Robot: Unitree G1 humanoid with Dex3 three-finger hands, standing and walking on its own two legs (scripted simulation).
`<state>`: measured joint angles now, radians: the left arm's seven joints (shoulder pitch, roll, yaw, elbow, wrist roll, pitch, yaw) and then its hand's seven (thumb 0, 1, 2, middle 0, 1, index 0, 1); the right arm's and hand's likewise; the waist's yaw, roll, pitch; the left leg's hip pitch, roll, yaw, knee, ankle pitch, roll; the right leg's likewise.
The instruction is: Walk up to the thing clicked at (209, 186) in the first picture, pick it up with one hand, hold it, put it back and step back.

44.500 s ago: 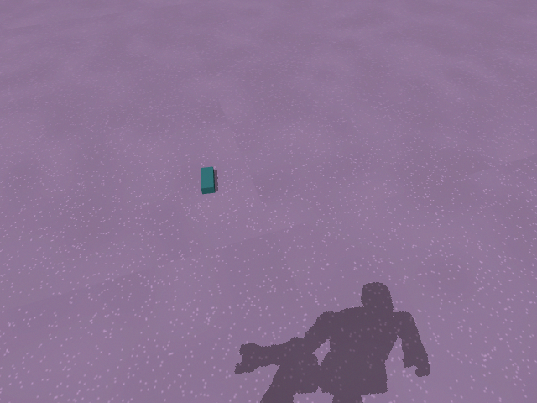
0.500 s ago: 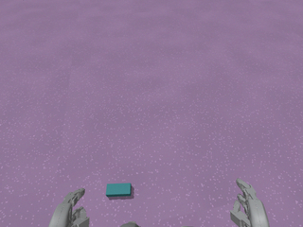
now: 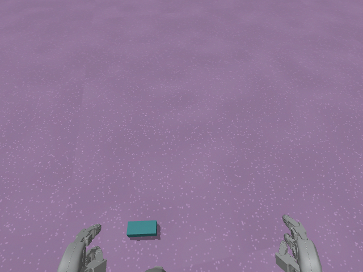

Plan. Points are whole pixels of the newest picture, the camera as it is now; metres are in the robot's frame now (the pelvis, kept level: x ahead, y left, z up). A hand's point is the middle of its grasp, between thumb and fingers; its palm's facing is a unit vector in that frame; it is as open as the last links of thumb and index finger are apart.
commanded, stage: home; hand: left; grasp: from above
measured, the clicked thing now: (142, 228) +0.43 +0.22 -0.70
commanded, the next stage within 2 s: stand in 0.56 s
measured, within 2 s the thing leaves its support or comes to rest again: neither
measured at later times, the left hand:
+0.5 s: hand (104, 263) +0.16 +0.18 -0.05, palm faces +0.04 -0.98 -0.21, open 7.4 cm
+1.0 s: hand out of the picture +0.10 +0.23 -0.10, palm faces +0.03 -0.95 -0.33, open 7.4 cm
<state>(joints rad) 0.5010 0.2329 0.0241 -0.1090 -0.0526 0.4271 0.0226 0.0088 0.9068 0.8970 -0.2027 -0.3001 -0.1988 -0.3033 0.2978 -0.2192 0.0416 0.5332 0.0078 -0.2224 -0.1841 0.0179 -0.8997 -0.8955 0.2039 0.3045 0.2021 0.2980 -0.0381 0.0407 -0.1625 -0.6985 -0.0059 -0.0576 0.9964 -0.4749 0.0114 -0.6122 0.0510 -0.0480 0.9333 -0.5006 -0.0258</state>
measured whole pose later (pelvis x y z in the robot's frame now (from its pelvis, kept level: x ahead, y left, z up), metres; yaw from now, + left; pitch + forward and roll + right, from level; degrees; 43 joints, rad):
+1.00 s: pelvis -0.01 +0.01 +0.04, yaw -1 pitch -1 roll +0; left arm 0.21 0.28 0.05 0.79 0.05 0.04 0.03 0.01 0.91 0.90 -0.20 -0.30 -0.20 -0.30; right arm 0.19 -0.28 -0.04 0.91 -0.06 -0.02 -0.02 0.01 -0.90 -0.90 0.20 0.30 0.20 0.30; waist 0.02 -0.01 0.03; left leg -0.32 -0.04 -0.01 0.64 -0.30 0.03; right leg -0.27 0.01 0.00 0.64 -0.35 -0.01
